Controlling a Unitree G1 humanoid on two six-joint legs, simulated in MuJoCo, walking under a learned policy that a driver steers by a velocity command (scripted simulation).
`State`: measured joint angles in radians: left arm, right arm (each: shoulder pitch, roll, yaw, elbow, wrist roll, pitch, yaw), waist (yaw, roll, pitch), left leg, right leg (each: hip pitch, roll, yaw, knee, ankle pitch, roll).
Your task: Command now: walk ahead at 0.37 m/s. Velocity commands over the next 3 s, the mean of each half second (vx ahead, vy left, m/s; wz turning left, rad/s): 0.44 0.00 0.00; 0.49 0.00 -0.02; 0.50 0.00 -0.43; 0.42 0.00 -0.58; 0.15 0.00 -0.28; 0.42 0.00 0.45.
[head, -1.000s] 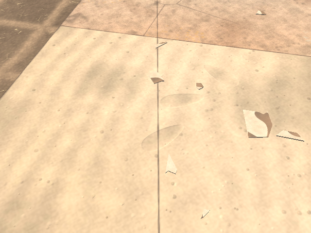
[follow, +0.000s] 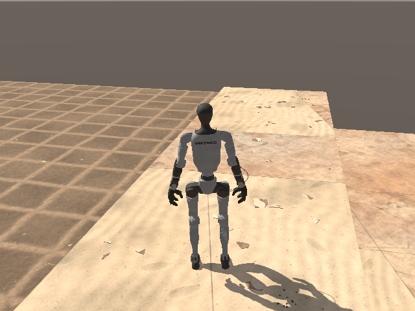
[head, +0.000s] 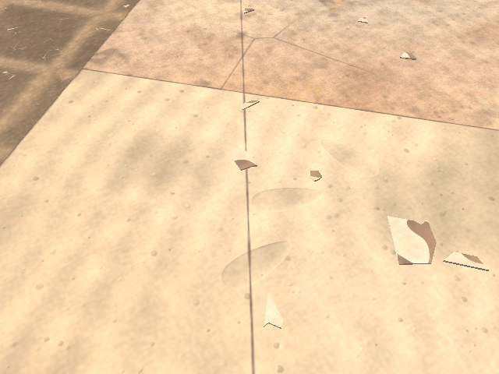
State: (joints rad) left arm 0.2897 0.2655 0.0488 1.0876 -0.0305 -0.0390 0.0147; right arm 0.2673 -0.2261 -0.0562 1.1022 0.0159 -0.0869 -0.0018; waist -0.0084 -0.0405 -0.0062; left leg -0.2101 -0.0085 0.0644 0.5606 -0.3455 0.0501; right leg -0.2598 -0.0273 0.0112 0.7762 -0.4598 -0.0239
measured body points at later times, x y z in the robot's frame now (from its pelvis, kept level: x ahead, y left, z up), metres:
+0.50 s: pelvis +0.25 -0.05 +0.00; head +0.28 -0.05 +0.44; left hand +0.40 +0.20 -0.12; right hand +0.23 -0.31 -0.15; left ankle +0.08 +0.10 -0.62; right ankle +0.33 -0.14 -0.73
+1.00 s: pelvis +0.54 +0.00 -0.01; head +0.58 +0.02 +0.44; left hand +0.51 +0.27 -0.16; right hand +0.73 -0.24 -0.11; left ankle +0.65 +0.10 -0.73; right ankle +0.36 -0.13 -0.67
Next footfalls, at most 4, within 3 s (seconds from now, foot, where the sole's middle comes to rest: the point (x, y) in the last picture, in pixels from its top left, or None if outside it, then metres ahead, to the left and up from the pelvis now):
0.40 right None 0.37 -0.14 -0.77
0.94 left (209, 316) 0.69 0.11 -0.77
1.50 right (297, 241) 0.96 -0.16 -0.77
1.96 left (277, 166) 1.30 -0.12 -0.77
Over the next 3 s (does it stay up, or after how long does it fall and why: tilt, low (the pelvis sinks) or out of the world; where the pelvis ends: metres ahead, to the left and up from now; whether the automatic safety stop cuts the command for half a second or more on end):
stays up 1.37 -0.22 0.01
